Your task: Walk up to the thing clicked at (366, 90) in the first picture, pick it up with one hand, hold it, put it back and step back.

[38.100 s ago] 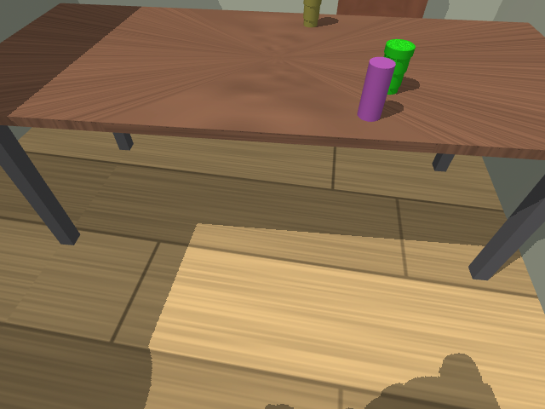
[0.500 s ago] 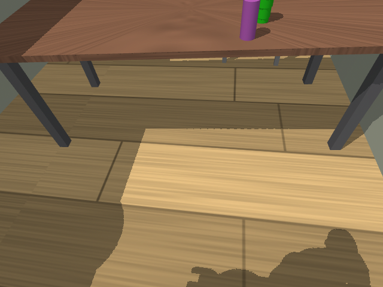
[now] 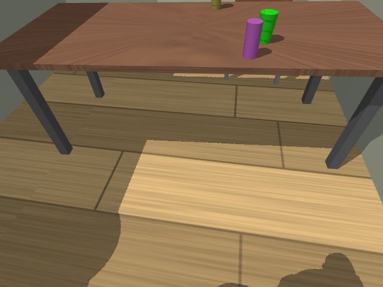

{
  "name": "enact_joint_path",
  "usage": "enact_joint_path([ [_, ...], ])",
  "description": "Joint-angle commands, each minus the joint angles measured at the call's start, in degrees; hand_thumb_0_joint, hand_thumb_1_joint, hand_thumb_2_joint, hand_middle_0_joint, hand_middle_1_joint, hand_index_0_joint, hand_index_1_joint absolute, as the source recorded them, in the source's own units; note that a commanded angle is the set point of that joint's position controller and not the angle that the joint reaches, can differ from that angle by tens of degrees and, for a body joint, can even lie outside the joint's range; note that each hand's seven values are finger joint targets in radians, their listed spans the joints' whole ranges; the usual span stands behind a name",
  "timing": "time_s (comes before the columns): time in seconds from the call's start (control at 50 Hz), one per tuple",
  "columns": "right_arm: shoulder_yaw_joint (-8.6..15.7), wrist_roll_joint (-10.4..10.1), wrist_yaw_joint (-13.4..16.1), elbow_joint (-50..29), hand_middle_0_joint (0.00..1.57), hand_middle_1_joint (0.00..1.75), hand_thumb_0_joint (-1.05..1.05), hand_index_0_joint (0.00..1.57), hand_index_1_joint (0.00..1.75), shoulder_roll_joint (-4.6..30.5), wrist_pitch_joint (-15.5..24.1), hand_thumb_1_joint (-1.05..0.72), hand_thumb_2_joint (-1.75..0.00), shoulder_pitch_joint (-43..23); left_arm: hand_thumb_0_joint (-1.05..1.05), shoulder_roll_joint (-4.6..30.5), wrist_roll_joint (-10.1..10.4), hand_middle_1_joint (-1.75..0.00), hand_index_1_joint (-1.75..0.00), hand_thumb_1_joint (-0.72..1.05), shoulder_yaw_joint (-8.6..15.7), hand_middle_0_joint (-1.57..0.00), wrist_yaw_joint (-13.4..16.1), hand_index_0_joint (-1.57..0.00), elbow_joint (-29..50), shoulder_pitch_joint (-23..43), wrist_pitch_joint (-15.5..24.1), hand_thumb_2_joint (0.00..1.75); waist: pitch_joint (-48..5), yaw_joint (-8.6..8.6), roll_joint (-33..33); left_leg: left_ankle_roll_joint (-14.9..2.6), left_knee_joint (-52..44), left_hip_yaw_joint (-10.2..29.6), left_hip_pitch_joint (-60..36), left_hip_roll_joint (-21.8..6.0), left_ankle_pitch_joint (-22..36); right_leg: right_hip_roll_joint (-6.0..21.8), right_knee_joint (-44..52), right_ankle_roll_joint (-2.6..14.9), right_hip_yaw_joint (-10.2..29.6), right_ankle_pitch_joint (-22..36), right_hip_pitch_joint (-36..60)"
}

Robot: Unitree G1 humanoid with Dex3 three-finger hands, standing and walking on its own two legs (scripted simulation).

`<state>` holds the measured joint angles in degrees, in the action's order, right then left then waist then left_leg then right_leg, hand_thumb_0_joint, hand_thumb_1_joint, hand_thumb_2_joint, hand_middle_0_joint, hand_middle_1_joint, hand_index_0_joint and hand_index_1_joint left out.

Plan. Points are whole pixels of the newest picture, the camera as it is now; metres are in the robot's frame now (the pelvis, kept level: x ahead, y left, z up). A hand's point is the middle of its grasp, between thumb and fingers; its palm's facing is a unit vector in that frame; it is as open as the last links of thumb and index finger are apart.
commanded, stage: step back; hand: right
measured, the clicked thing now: (252, 39) +1.07 -0.21 +0.04
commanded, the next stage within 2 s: stand in 0.42 s
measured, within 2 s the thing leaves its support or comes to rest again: neither
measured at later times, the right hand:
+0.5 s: hand out of the picture +0.15 -0.20 -0.14, palm faces -0.03 +0.94 -0.33, open 7.4 cm
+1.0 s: hand out of the picture +0.10 -0.22 -0.14, palm faces +0.00 +0.95 -0.33, open 7.4 cm
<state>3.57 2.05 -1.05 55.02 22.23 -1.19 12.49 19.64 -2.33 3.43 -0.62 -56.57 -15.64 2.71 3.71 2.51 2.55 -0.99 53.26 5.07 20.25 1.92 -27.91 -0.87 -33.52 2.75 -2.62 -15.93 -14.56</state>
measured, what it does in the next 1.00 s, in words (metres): steps on the spot: left foot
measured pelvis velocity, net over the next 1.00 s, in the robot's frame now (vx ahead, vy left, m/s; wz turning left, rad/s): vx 0.03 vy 0.03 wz -0.01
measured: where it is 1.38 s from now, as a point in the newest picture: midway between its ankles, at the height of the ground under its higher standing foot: outside the picture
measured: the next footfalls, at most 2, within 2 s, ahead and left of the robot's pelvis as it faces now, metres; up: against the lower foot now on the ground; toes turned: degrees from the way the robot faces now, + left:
left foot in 0.20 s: +0.11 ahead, +0.17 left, +0.00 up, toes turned +1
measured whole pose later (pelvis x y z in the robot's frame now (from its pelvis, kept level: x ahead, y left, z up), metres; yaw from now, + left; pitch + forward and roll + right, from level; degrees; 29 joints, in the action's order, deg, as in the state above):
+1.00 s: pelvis +0.03 +0.03 +0.02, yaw +0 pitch -3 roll +0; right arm 0.9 0.8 -1.4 65.8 20.1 0.6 5.5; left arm 20.5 -0.6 -0.2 -0.7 -65.7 -6.4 1.0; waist 3.7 -0.6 0.4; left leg 1.4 19.8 -1.0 9.5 -2.3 -7.4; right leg 0.8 -19.5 -0.9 -0.5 -11.3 -5.3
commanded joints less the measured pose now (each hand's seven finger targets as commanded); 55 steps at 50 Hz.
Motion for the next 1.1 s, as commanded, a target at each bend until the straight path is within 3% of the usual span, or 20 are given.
enact_joint_path([
  [0.0,2.4,-0.3,0.7,-2.7,0.20,0.30,0.00,0.20,0.30,9.7,1.5,-0.90,-0.90,1.4,0.00,16.6,0.7,-0.30,-0.30,0.90,4.0,-0.20,1.8,-0.20,4.5,2.8,2.6,0.90,0.6,-1.28,-6.6,0.48,-0.2,3.1,6.8,-3.4,4.6,15.5,16.2,6.18,19.0,-0.1,2.0],
  [0.06,1.9,-0.2,0.6,-3.0,0.20,0.30,0.00,0.20,0.30,8.6,1.4,-0.90,-0.90,0.2,0.00,16.5,0.7,-0.30,-0.30,0.90,3.7,-0.20,1.8,-0.20,5.2,4.0,2.3,0.90,-1.7,-1.05,-9.8,1.20,-8.9,-0.6,2.1,-4.0,4.7,15.9,13.0,6.78,14.1,9.7,1.5],
  [0.1,1.6,-0.4,0.7,-2.5,0.20,0.30,0.00,0.20,0.30,7.8,1.7,-0.90,-0.90,-0.7,0.00,15.6,1.1,-0.30,-0.30,0.90,2.9,-0.20,1.8,-0.20,5.3,5.1,1.6,0.90,-3.2,-1.17,-11.1,1.18,-14.8,-4.7,-2.7,-3.5,7.7,13.6,8.8,5.34,9.5,19.4,0.7],
  [0.12,1.5,-0.6,0.9,-2.2,0.20,0.30,0.00,0.20,0.30,7.5,1.9,-0.90,-0.90,-0.6,0.00,15.6,1.4,-0.30,-0.30,0.90,2.7,-0.20,1.8,-0.20,5.4,5.6,1.2,0.90,-4.1,-1.63,-11.9,0.96,-18.5,-6.1,-4.7,-2.9,11.4,13.0,6.0,4.86,8.1,24.1,1.1],
  [0.16,1.7,-0.5,1.5,-1.1,0.20,0.30,0.00,0.20,0.30,7.7,2.2,-0.90,-0.90,-0.2,0.00,15.1,1.7,-0.30,-0.30,0.90,2.2,-0.20,1.8,-0.20,5.5,5.5,0.3,0.90,-5.1,-2.26,-10.3,-0.39,-26.1,-6.6,-9.9,-2.1,21.4,10.9,0.3,2.42,6.4,26.4,0.4],
  [0.18,2.1,-0.4,1.8,-0.8,0.20,0.30,0.00,0.20,0.30,8.9,2.4,-0.90,-0.90,0.3,0.00,14.1,1.8,-0.30,-0.30,0.90,1.6,-0.20,1.9,-0.20,5.7,5.3,0.0,0.90,-6.6,-2.30,-8.1,-1.49,-26.3,-3.2,-12.4,-4.7,27.5,9.8,-2.4,1.15,6.1,25.2,-0.6],
  [0.2,2.5,0.0,2.1,-1.2,0.20,0.30,0.00,0.20,0.30,11.7,2.7,-0.90,-0.90,-0.3,0.00,12.3,2.2,-0.30,-0.30,0.90,0.9,-0.20,1.7,-0.20,6.1,4.0,-0.3,0.90,-8.5,-1.69,-1.5,-3.71,-27.3,5.1,-14.0,-11.8,32.9,6.7,-5.4,-0.52,5.1,16.9,-3.4],
  [0.22,2.3,-0.2,2.2,-2.3,0.20,0.30,0.00,0.20,0.30,13.4,2.9,-0.90,-0.90,-4.0,0.00,10.7,2.9,-0.30,-0.30,0.90,0.4,-0.20,1.8,-0.20,5.7,3.2,-1.0,0.90,-8.8,-0.35,2.9,-7.42,-30.7,12.1,-11.2,-17.4,28.7,2.0,-7.4,-1.98,3.0,2.5,-3.8],
  [0.24,2.4,-0.7,1.9,-2.6,0.20,0.30,0.00,0.20,0.30,15.5,2.7,-0.90,-0.90,-6.5,0.00,12.5,2.9,-0.30,-0.30,0.90,1.0,-0.20,2.1,-0.20,3.9,2.9,-1.6,0.90,-8.7,-0.42,5.5,-11.08,-30.5,12.6,-5.4,-19.8,23.5,2.0,-7.1,-1.78,2.2,-9.2,1.8],
  [0.28,1.6,-0.4,1.8,-1.3,0.20,0.30,0.00,0.20,0.30,13.1,2.2,-0.90,-0.90,-8.6,0.00,12.4,2.1,-0.30,-0.30,0.90,0.9,-0.20,1.9,-0.20,2.5,3.9,-1.2,0.90,-6.2,0.29,4.1,-7.09,-29.3,6.8,-2.5,-15.5,22.2,2.8,1.7,-1.23,3.2,-4.1,5.2],
  [0.32,0.6,-0.8,1.8,-1.3,0.20,0.30,0.00,0.20,0.30,10.7,2.2,-0.90,-0.90,-9.9,0.00,14.0,2.0,-0.30,-0.30,0.90,1.3,-0.20,1.9,-0.20,1.5,3.2,-0.6,0.90,-6.7,0.25,3.7,-3.28,-26.1,2.6,-2.5,-11.3,23.7,5.1,3.4,-0.66,6.6,8.3,6.3],
  [0.36,0.2,-1.0,1.7,-0.2,0.20,0.30,0.00,0.20,0.30,9.7,2.1,-0.90,-0.90,-9.4,0.00,15.3,2.0,-0.30,-0.30,0.90,1.3,-0.20,1.7,-0.20,1.5,5.8,-0.5,0.90,-5.9,-1.14,1.1,-1.82,-26.4,0.9,-3.8,-9.2,17.9,7.4,6.1,0.13,10.2,8.0,3.6],
  [0.4,0.0,-1.6,1.3,1.5,0.20,0.30,0.00,0.20,0.30,11.0,2.8,-0.90,-0.90,-7.6,0.00,12.5,2.0,-0.30,-0.30,0.90,-0.5,-0.20,1.3,-0.20,-0.3,7.9,-0.5,0.90,-6.7,-2.56,2.2,-1.97,-30.4,2.8,-7.6,-10.5,21.7,6.4,6.5,-0.79,7.5,8.0,4.3],
  [0.44,0.1,-1.3,1.1,2.2,0.20,0.30,0.00,0.20,0.30,11.5,3.6,-0.90,-0.90,-8.6,0.00,12.4,2.2,-0.30,-0.30,0.90,-0.7,-0.20,1.2,-0.20,-0.7,8.3,-0.4,0.90,-7.8,-1.80,1.5,-2.30,-30.9,3.3,-9.1,-11.7,29.2,6.1,7.3,-1.65,6.5,10.5,7.0],
  [0.56,-0.5,-1.8,1.1,3.7,0.20,0.30,0.00,0.20,0.30,10.1,3.8,-0.90,-0.90,-9.9,0.00,13.1,2.1,-0.30,-0.30,0.90,-1.0,-0.20,1.1,-0.20,-2.9,11.1,-0.2,0.90,-7.9,-2.60,-1.6,-0.96,-31.6,0.5,-13.8,-10.6,34.6,7.4,11.1,-2.02,6.6,16.4,8.2],
  [0.66,-0.6,-1.7,1.1,4.8,0.20,0.30,0.00,0.20,0.30,9.7,3.7,-0.90,-0.90,-10.9,0.00,12.8,2.1,-0.30,-0.30,0.90,-1.2,-0.20,1.0,-0.20,-4.2,11.9,-0.2,0.90,-6.8,-2.67,-1.7,-0.33,-33.6,-0.4,-14.5,-10.1,30.6,7.9,14.2,-2.19,7.0,14.1,8.2],
  [0.8,-0.7,-1.6,0.7,6.1,0.20,0.30,0.00,0.20,0.30,9.8,3.1,-0.90,-0.90,-11.5,0.00,12.9,1.8,-0.30,-0.30,0.90,-1.2,-0.20,0.7,-0.20,-5.5,12.1,-0.4,0.90,-3.2,-2.73,-1.9,0.36,-37.6,0.0,-11.9,-9.3,16.4,7.8,18.3,-2.08,7.3,4.2,5.9],
  [0.9,-0.7,-1.6,0.6,6.6,0.20,0.30,0.00,0.20,0.30,9.6,3.3,-0.90,-0.90,-11.6,0.00,13.2,1.8,-0.30,-0.30,0.90,-1.1,-0.20,0.8,-0.20,-5.6,12.0,0.0,0.90,-5.7,-2.46,-2.9,0.38,-36.4,-0.4,-14.4,-9.7,23.0,8.5,18.2,-2.01,7.5,8.6,7.0],
  [1.0,-0.8,-1.4,0.7,7.4,0.20,0.30,0.00,0.20,0.30,10.0,3.1,-0.90,-0.90,-10.2,0.00,13.2,1.9,-0.30,-0.30,0.90,-1.2,-0.20,0.8,-0.20,-5.8,12.3,-0.4,0.90,-3.7,-2.92,-2.3,0.68,-37.7,-0.2,-11.8,-9.3,16.9,8.0,19.1,-2.00,7.6,3.2,6.1],
  [1.08,-0.9,-1.4,0.7,7.6,0.20,0.30,0.00,0.20,0.30,10.0,3.0,-0.90,-0.90,-9.9,0.00,13.2,1.8,-0.30,-0.30,0.90,-1.1,-0.20,0.7,-0.20,-6.2,11.0,-0.6,0.90,-3.7,-2.65,-1.8,0.66,-38.4,0.3,-11.4,-9.5,15.7,7.9,18.7,-1.86,7.3,3.2,6.1],
])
